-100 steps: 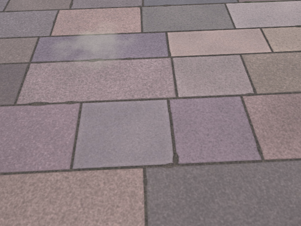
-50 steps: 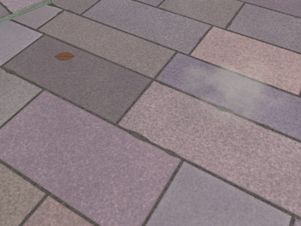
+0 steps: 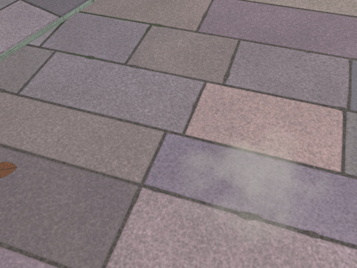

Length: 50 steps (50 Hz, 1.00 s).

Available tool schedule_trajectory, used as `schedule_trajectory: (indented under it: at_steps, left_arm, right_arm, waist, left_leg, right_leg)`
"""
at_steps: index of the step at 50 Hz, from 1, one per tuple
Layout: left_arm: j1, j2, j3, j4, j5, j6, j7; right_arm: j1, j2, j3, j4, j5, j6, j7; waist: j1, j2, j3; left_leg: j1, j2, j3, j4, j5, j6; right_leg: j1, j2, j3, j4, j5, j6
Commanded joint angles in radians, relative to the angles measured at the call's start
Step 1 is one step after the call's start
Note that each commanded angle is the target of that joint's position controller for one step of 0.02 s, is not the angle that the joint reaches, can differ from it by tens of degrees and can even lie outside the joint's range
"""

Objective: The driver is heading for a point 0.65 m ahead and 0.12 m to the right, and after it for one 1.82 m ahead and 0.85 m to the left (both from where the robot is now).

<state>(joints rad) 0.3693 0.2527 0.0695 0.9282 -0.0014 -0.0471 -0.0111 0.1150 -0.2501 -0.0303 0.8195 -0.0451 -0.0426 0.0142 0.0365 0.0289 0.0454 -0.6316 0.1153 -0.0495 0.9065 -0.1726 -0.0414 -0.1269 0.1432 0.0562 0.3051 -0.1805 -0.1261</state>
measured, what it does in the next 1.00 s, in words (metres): walks ahead, turning right: left foot, then right foot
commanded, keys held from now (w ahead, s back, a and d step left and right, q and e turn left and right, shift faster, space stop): w+e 0.84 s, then q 0.16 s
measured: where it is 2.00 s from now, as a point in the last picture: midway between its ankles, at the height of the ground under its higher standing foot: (245, 241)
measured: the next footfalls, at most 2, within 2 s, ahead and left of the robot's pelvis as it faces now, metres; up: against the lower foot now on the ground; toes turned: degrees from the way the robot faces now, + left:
left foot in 0.24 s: +0.31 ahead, +0.14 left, +0.00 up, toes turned -10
right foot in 0.76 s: +0.49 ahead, -0.16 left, +0.00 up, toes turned -32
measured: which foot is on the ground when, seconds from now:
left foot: up 0.00-0.22, down 0.24-0.78, up 0.80-1.00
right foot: down 0.00-0.24, up 0.26-0.74, down 0.76-1.00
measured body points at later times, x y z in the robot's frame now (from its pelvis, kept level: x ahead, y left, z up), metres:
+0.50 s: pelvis +0.26 +0.05 +0.00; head +0.29 +0.06 +0.45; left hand +0.47 +0.27 -0.12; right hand +0.23 -0.23 -0.11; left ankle +0.27 +0.14 -0.75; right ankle +0.27 -0.10 -0.66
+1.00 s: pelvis +0.48 -0.10 +0.00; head +0.51 -0.13 +0.45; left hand +0.70 +0.08 -0.12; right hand +0.43 -0.37 -0.13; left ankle +0.60 +0.02 -0.67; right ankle +0.46 -0.14 -0.74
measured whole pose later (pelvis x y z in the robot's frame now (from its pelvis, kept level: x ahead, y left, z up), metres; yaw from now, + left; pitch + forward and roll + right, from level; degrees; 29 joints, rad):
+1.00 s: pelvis +0.48 -0.10 +0.00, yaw -32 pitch +0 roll +0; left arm 0.26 0.25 0.04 0.82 0.01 -0.04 -0.01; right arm 0.22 -0.27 -0.04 0.78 -0.03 -0.02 0.01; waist -0.01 0.03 0.08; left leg -0.58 0.10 0.00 1.06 -0.29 -0.02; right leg -0.16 0.12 -0.03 0.34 -0.17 -0.13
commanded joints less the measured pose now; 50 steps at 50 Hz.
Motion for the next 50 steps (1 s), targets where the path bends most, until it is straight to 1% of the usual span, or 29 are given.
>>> schedule_trajectory:
  at_steps: [1,5,7,9,10,11,12,13,14,15,16,18,21,27,30,33,36,37,38,39,40,41,42,43,44,45,46,48,50]
  left_arm:
    - [0.041,0.156,0.035,-0.058,-0.001,-0.011,0.005]
    - [0.094,0.165,0.038,-0.062,0.011,-0.005,0.012]
    - [0.088,0.178,0.042,-0.073,0.018,-0.003,0.018]
    - [0.033,0.199,0.048,-0.096,0.021,-0.004,0.024]
    - [0.005,0.210,0.050,-0.107,0.021,-0.008,0.021]
    - [-0.008,0.198,0.046,-0.111,0.013,-0.015,0.013]
    - [-0.003,0.124,0.025,-0.143,0.000,-0.026,0.004]
    - [0.119,0.048,0.009,-0.175,-0.026,-0.022,0.005]
    - [0.108,0.135,0.016,-0.141,0.010,-0.003,0.016]
    - [0.034,0.151,0.022,-0.139,0.021,0.004,0.007]
    - [-0.006,0.132,0.019,-0.148,0.021,0.006,-0.004]
    - [-0.018,0.115,0.018,-0.152,0.038,0.028,-0.024]
    - [-0.065,0.098,0.012,-0.180,0.036,0.047,-0.040]
    - [-0.253,0.071,-0.007,-0.250,0.034,0.049,-0.061]
    - [-0.354,0.053,-0.022,-0.286,0.035,0.042,-0.073]
    - [-0.410,0.059,-0.025,-0.314,0.041,0.042,-0.076]
    - [-0.354,0.079,-0.014,-0.308,0.050,0.041,-0.062]
    - [-0.261,0.097,-0.003,-0.284,0.052,0.035,-0.054]
    - [-0.094,0.122,0.015,-0.230,0.059,0.026,-0.041]
    - [0.037,0.223,0.048,-0.203,0.067,0.026,-0.023]
    - [-0.008,0.316,0.070,-0.226,0.031,0.035,-0.015]
    - [0.024,0.298,0.069,-0.230,0.016,0.045,-0.007]
    - [-0.015,0.252,0.057,-0.208,0.012,0.043,0.003]
    - [-0.066,0.177,0.034,-0.202,0.012,0.035,0.009]
    - [-0.110,0.137,0.018,-0.203,0.010,0.023,0.013]
    - [-0.147,0.109,0.005,-0.208,0.010,0.012,0.011]
    - [-0.142,0.097,-0.003,-0.200,0.009,-0.003,0.007]
    - [-0.118,0.114,-0.003,-0.170,0.011,-0.018,0.003]
    - [-0.104,0.117,-0.008,-0.150,0.018,-0.022,0.006]
  right_arm:
    - [-0.080,-0.064,-0.008,-0.084,0.006,-0.003,0.005]
    - [-0.185,-0.072,0.000,-0.134,0.016,-0.012,0.009]
    - [-0.196,-0.087,0.000,-0.152,0.020,-0.020,0.008]
    - [-0.112,-0.117,-0.009,-0.140,0.022,-0.029,0.003]
    - [-0.021,-0.138,-0.018,-0.115,0.023,-0.036,-0.004]
    - [0.105,-0.170,-0.032,-0.084,0.016,-0.050,-0.016]
    - [0.266,-0.248,-0.050,-0.078,-0.008,-0.057,-0.035]
    - [0.258,-0.332,-0.069,-0.083,-0.017,-0.040,-0.039]
    - [0.202,-0.250,-0.063,-0.088,-0.003,-0.025,-0.034]
    - [0.140,-0.155,-0.039,-0.105,0.007,-0.024,-0.030]
    - [0.103,-0.116,-0.028,-0.102,0.008,-0.026,-0.026]
    - [0.120,-0.100,-0.021,-0.080,0.013,-0.038,-0.028]
    - [0.165,-0.113,-0.029,-0.055,0.029,-0.063,-0.019]
    - [0.222,-0.119,-0.037,-0.019,0.026,-0.062,-0.014]
    - [0.250,-0.137,-0.042,-0.003,0.027,-0.059,-0.017]
    - [0.294,-0.157,-0.048,0.021,0.026,-0.047,-0.025]
    - [0.309,-0.197,-0.055,0.038,0.023,-0.025,-0.034]
    - [0.310,-0.211,-0.057,0.039,0.024,-0.015,-0.035]
    - [0.297,-0.212,-0.056,0.030,0.028,-0.008,-0.035]
    - [0.311,-0.160,-0.041,-0.016,0.035,-0.011,-0.028]
    - [0.285,-0.106,-0.035,-0.090,0.029,-0.019,-0.012]
    - [0.166,-0.171,-0.045,-0.115,0.018,-0.026,-0.010]
    - [0.140,-0.139,-0.034,-0.124,0.032,-0.037,-0.007]
    - [0.184,-0.122,-0.027,-0.094,0.038,-0.040,-0.010]
    - [0.208,-0.114,-0.025,-0.079,0.026,-0.025,-0.012]
    - [0.263,-0.105,-0.022,-0.051,0.014,-0.003,-0.012]
    - [0.291,-0.099,-0.022,-0.034,0.009,0.014,-0.009]
    - [0.306,-0.080,-0.021,-0.019,0.018,0.028,-0.001]
    - [0.269,-0.074,-0.021,-0.017,0.024,0.034,0.003]
  waist:
    - [0.014,-0.080,0.001]
    - [0.056,-0.093,-0.008]
    - [0.049,-0.104,-0.012]
    - [-0.004,-0.118,-0.027]
    - [-0.046,-0.113,-0.062]
    - [-0.111,-0.056,-0.130]
    - [-0.166,0.064,-0.284]
    - [-0.087,0.297,-0.361]
    - [-0.066,0.149,-0.264]
    - [-0.066,0.027,-0.135]
    - [-0.052,0.007,-0.071]
    - [-0.034,0.085,-0.038]
    - [-0.027,0.080,-0.044]
    - [-0.053,0.059,0.005]
    - [-0.078,0.059,0.029]
    - [-0.092,0.056,0.043]
    - [-0.055,0.081,-0.013]
    - [-0.014,0.079,-0.072]
    - [0.062,0.039,-0.167]
    - [0.104,-0.091,-0.289]
    - [0.042,-0.281,-0.358]
    - [0.099,-0.115,-0.311]
    - [0.061,-0.074,-0.186]
    - [0.000,-0.023,-0.094]
    - [-0.043,-0.018,-0.063]
    - [-0.076,-0.025,-0.071]
    - [-0.086,-0.032,-0.082]
    - [-0.095,-0.054,-0.088]
    - [-0.083,-0.071,-0.073]
  left_leg:
    - [-0.004,-0.034,0.042,-0.126,0.123,-0.022]
    - [-0.001,-0.071,0.040,-0.246,0.146,-0.013]
    - [0.046,-0.087,0.026,-0.304,0.112,0.001]
    - [0.202,-0.109,0.018,-0.380,0.044,0.025]
    - [0.336,-0.133,0.028,-0.413,0.010,0.042]
    - [0.521,-0.106,0.007,-0.480,0.024,0.070]
    - [0.749,0.121,-0.212,-0.515,-0.179,0.123]
    - [0.940,0.350,-0.655,-0.630,-0.255,0.235]
    - [0.833,0.331,-0.701,-0.644,-0.403,0.248]
    - [0.696,0.273,-0.532,-0.662,-0.375,0.222]
    - [0.603,0.218,-0.382,-0.683,-0.221,0.200]
    - [0.526,0.146,-0.194,-0.709,-0.023,0.165]
    - [0.533,0.145,-0.083,-0.732,0.156,0.180]
    - [0.570,0.123,0.101,-0.764,0.261,0.185]
    - [0.584,0.126,0.170,-0.759,0.287,0.171]
    - [0.665,0.152,0.213,-0.717,0.384,0.157]
    - [0.731,0.161,0.273,-0.516,0.811,0.137]
    - [0.728,0.160,0.285,-0.363,0.900,0.134]
    - [0.632,0.141,0.308,-0.134,0.809,0.112]
    - [0.344,0.096,0.314,0.185,0.426,0.072]
    - [-0.029,-0.116,0.209,0.505,-0.364,0.016]
    - [-0.136,-0.083,0.042,0.541,-0.305,0.022]
    - [-0.148,-0.035,0.029,0.486,-0.216,0.031]
    - [-0.071,0.001,0.040,0.375,-0.178,0.034]
    - [0.007,0.017,0.036,0.310,-0.183,0.029]
    - [0.091,0.017,0.040,0.278,-0.184,0.024]
    - [0.145,0.005,0.053,0.255,-0.175,0.021]
    - [0.167,-0.017,0.067,0.194,-0.119,0.022]
    - [0.146,-0.032,0.065,0.124,-0.048,0.030]
  right_leg:
    - [-0.018,-0.241,0.226,-0.112,0.239,-0.115]
    - [0.075,-0.252,0.261,-0.046,0.335,-0.102]
    - [0.100,-0.267,0.293,-0.002,0.377,-0.087]
    - [0.060,-0.272,0.319,0.055,0.409,-0.051]
    - [0.028,-0.254,0.322,0.132,0.467,-0.033]
    - [-0.024,-0.190,0.277,0.305,0.456,-0.007]
    - [-0.136,-0.123,0.186,0.580,0.236,0.019]
    - [-0.442,0.024,0.066,0.813,-0.396,0.048]
    - [-0.538,-0.079,0.059,0.917,-0.350,0.036]
    - [-0.531,-0.119,0.056,0.914,-0.247,0.038]
    - [-0.504,-0.150,0.044,0.875,-0.183,0.049]
    - [-0.461,-0.184,0.025,0.838,-0.143,0.069]
    - [-0.497,-0.193,0.010,0.840,-0.083,0.085]
    - [-0.586,-0.211,-0.038,0.641,0.102,0.108]
    - [-0.529,-0.208,-0.096,0.470,0.159,0.088]
    - [-0.496,-0.189,-0.148,0.368,0.090,0.049]
    - [-0.358,-0.102,-0.207,0.312,-0.067,-0.011]
    - [-0.252,-0.061,-0.211,0.284,-0.100,-0.039]
    - [-0.029,-0.036,-0.189,0.205,-0.059,-0.072]
    - [0.276,-0.237,0.098,0.163,-0.222,-0.143]
    - [0.471,-0.483,0.646,0.035,-0.153,-0.263]
    - [0.447,-0.474,0.606,-0.003,0.003,-0.262]
    - [0.330,-0.452,0.454,0.002,0.119,-0.246]
    - [0.177,-0.412,0.327,-0.006,0.350,-0.195]
    - [0.081,-0.367,0.236,-0.006,0.521,-0.162]
    - [0.017,-0.345,0.165,-0.016,0.633,-0.141]
    - [-0.018,-0.335,0.121,-0.021,0.748,-0.130]
    - [-0.035,-0.317,0.047,-0.042,0.842,-0.112]
    - [-0.022,-0.301,-0.014,-0.051,0.858,-0.075]
Velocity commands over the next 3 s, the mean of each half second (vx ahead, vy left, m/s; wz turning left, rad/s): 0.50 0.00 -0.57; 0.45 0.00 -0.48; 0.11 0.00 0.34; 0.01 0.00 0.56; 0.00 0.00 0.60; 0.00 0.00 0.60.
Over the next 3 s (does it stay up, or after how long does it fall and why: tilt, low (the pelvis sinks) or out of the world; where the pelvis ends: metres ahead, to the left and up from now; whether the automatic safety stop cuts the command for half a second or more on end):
stays up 0.60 -0.19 0.00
